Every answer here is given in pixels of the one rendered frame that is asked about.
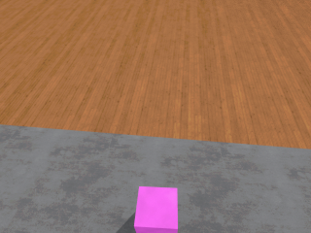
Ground carton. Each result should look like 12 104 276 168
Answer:
134 186 178 233

